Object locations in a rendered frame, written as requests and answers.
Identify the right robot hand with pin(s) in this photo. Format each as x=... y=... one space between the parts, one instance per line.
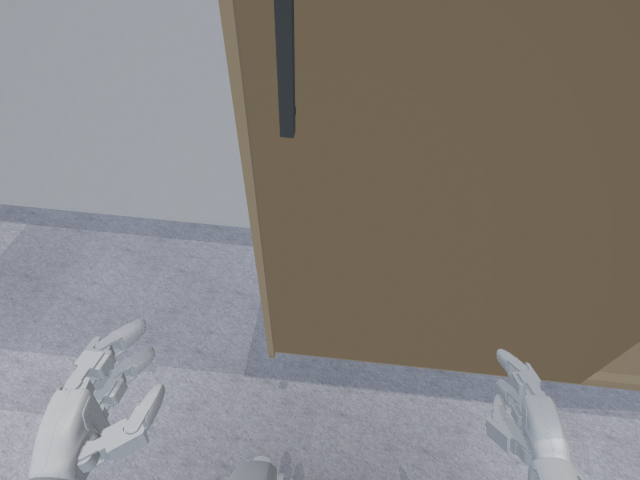
x=536 y=415

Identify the left robot hand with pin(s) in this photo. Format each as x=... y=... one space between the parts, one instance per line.
x=62 y=447

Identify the handle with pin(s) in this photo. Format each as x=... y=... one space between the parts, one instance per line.
x=285 y=55

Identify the robot right forearm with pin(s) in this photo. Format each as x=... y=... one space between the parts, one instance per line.
x=553 y=469

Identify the wardrobe door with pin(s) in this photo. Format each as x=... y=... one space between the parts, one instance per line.
x=464 y=177
x=628 y=363

